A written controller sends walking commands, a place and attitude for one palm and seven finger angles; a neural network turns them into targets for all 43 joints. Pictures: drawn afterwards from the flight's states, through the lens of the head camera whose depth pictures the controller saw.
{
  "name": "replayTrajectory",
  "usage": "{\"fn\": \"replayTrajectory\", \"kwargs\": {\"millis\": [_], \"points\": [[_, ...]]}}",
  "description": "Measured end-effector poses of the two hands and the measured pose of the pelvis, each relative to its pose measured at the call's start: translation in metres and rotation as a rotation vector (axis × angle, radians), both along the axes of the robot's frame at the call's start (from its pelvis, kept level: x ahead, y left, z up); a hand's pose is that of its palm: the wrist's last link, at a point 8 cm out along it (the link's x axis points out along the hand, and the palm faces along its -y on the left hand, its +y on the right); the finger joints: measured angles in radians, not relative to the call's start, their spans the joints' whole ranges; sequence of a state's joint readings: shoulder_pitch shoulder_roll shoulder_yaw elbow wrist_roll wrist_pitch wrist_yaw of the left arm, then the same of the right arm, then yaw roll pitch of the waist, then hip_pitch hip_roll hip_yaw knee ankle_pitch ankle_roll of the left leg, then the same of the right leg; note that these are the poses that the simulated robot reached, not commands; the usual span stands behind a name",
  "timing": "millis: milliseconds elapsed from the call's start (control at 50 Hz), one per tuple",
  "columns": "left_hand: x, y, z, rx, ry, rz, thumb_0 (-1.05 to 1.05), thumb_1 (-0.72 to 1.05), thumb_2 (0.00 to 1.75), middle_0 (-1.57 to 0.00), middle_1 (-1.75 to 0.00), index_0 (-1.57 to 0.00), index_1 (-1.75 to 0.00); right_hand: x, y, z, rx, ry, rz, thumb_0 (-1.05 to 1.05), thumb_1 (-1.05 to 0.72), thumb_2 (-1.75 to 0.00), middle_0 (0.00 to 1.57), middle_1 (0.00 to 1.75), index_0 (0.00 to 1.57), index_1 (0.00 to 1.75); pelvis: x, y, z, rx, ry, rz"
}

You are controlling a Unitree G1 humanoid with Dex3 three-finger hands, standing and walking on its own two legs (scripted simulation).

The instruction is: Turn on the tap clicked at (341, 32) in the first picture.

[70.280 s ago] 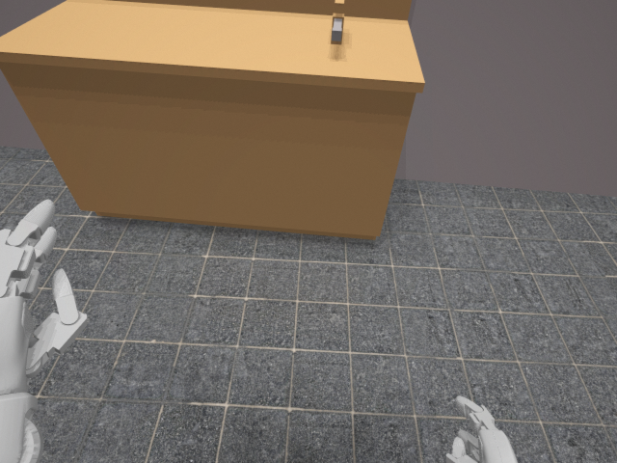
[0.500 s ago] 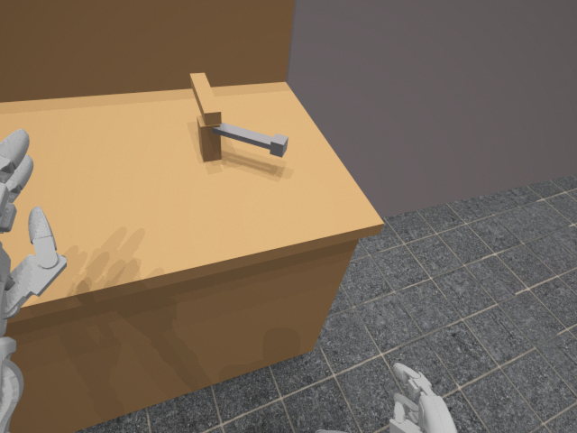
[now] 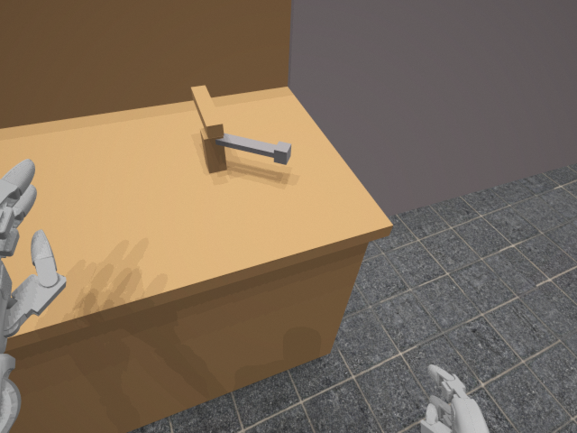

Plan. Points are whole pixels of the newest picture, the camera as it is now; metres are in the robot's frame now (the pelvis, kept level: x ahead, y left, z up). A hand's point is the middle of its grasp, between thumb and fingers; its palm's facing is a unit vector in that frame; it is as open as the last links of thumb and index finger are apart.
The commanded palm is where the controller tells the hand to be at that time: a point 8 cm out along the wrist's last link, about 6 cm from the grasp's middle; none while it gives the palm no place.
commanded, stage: look again from close up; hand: left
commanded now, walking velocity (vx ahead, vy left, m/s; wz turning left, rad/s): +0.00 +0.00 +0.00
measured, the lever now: (282, 153) +0.56 +0.05 +0.08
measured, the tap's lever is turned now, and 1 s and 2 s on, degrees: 52 52 52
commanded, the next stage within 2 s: shuffle to correct the standing spot in 0.12 s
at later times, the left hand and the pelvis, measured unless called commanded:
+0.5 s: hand (89, 269) +0.24 +0.23 +0.16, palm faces +0.41 -0.84 -0.35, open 7.4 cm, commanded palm +0.18 +0.26 +0.18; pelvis +0.02 -0.02 +0.00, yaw +1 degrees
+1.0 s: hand (177, 230) +0.30 +0.15 +0.17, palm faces +0.35 -0.79 -0.51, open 7.4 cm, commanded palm +0.24 +0.19 +0.18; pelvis +0.08 -0.09 -0.02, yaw +1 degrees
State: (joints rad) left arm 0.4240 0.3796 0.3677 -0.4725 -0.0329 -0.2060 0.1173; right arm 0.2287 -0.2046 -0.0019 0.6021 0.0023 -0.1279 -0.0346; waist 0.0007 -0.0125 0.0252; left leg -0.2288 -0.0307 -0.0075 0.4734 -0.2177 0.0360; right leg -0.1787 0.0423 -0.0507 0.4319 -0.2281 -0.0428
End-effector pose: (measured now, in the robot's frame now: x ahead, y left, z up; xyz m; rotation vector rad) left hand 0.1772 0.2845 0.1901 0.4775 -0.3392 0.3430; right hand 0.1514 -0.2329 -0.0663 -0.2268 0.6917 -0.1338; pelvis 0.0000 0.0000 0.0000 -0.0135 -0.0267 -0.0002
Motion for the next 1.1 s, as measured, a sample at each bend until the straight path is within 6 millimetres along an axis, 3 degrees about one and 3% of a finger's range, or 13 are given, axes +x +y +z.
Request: {"fn": "replayTrajectory", "kwargs": {"millis": [200, 380, 640, 800, 880, 980, 1040, 1100], "points": [[-0.004, -0.002, -0.017, -0.082, 0.072, 0.050, 0.02, 0.89, 0.90, -0.21, -0.30, -0.21, -0.30, 0.021, 0.015, -0.005, 0.041, -0.005, 0.042, 0.01, -0.90, -0.90, 0.20, 0.30, 0.20, 0.30, 0.004, -0.001, 0.000, -0.002, 0.002, 0.007], [0.006, -0.001, -0.018, -0.083, 0.064, 0.058, 0.02, 0.89, 0.90, -0.21, -0.30, -0.21, -0.30, 0.023, 0.010, -0.006, 0.027, 0.027, 0.038, 0.01, -0.90, -0.90, 0.20, 0.30, 0.20, 0.30, 0.011, -0.007, -0.001, 0.006, 0.012, 0.006], [0.040, -0.034, -0.021, -0.077, 0.053, 0.007, 0.02, 0.89, 0.90, -0.21, -0.30, -0.21, -0.30, 0.034, -0.027, -0.021, 0.037, 0.083, -0.020, 0.01, -0.90, -0.90, 0.20, 0.30, 0.20, 0.30, 0.039, -0.034, -0.011, -0.009, 0.020, 0.014], [0.065, -0.040, -0.023, -0.059, 0.006, 0.002, 0.02, 0.89, 0.90, -0.21, -0.30, -0.21, -0.30, 0.052, -0.044, -0.026, -0.006, 0.100, -0.035, 0.01, -0.90, -0.90, 0.20, 0.30, 0.20, 0.30, 0.060, -0.043, -0.021, 0.042, -0.011, -0.012], [0.080, -0.057, -0.012, -0.008, 0.042, -0.014, 0.02, 0.89, 0.90, -0.21, -0.30, -0.21, -0.30, 0.061, -0.045, -0.025, 0.042, 0.115, -0.014, 0.01, -0.90, -0.90, 0.20, 0.30, 0.20, 0.30, 0.065, -0.058, -0.013, 0.031, -0.008, 0.006], [0.081, -0.087, 0.000, 0.088, 0.079, -0.024, 0.02, 0.89, 0.90, -0.21, -0.30, -0.21, -0.30, 0.077, -0.056, -0.032, 0.107, 0.102, 0.009, 0.01, -0.90, -0.90, 0.20, 0.30, 0.20, 0.30, 0.081, -0.081, -0.013, -0.009, 0.003, 0.005], [0.081, -0.098, -0.006, 0.125, 0.049, 0.011, 0.02, 0.89, 0.90, -0.21, -0.30, -0.21, -0.30, 0.091, -0.071, -0.049, 0.110, 0.093, 0.036, 0.01, -0.90, -0.90, 0.20, 0.30, 0.20, 0.30, 0.087, -0.099, -0.028, -0.021, -0.018, 0.021], [0.085, -0.103, -0.016, 0.015, 0.032, 0.054, 0.02, 0.89, 0.90, -0.21, -0.30, -0.22, -0.30, 0.098, -0.087, -0.049, 0.088, 0.128, 0.044, 0.01, -0.90, -0.90, 0.20, 0.30, 0.20, 0.30, 0.091, -0.108, -0.025, -0.019, -0.029, 0.022]]}}
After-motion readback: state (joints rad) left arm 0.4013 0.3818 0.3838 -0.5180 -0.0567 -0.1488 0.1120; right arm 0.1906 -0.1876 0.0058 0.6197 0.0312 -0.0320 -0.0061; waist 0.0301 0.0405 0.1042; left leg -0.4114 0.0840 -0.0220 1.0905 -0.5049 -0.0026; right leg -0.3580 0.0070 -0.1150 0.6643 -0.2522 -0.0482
